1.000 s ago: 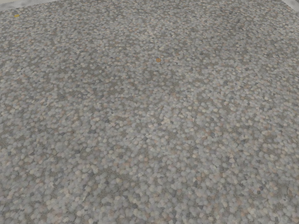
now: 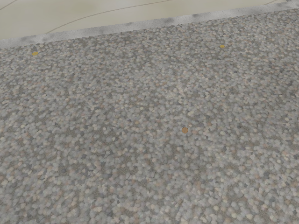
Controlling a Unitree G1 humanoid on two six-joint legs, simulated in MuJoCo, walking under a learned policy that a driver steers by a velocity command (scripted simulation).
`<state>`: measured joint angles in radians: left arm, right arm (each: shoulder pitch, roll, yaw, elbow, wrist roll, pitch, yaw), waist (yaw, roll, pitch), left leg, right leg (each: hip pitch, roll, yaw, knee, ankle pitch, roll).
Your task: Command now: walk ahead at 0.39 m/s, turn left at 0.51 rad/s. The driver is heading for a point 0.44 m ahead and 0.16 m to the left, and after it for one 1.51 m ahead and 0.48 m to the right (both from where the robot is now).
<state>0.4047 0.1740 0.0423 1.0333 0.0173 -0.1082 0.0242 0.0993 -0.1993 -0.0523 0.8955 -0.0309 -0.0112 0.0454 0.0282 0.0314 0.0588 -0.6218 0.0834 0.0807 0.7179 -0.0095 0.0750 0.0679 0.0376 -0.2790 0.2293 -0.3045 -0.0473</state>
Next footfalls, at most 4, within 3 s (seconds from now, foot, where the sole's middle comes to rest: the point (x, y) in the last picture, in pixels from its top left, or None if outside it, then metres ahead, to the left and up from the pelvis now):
0.10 left None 0.22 0.08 -0.78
0.74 right None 0.36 -0.07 -0.78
1.12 left None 0.41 0.17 -0.78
1.54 right None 0.42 -0.05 -0.78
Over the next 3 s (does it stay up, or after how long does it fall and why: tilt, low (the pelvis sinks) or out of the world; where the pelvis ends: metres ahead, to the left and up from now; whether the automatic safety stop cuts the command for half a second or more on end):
stays up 0.55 0.01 0.00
